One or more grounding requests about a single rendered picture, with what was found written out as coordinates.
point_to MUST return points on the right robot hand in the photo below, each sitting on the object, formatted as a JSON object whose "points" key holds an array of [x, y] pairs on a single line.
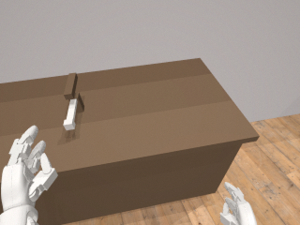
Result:
{"points": [[242, 213]]}

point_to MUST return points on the tap lever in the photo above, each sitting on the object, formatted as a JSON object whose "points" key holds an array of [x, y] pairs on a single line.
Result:
{"points": [[69, 123]]}

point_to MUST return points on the left robot forearm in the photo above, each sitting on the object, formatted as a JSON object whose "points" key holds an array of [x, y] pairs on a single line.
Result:
{"points": [[20, 215]]}

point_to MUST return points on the counter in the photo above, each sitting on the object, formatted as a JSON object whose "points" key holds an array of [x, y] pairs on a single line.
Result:
{"points": [[144, 135]]}

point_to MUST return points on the left robot hand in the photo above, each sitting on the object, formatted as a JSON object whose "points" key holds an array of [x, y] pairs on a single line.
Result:
{"points": [[18, 174]]}

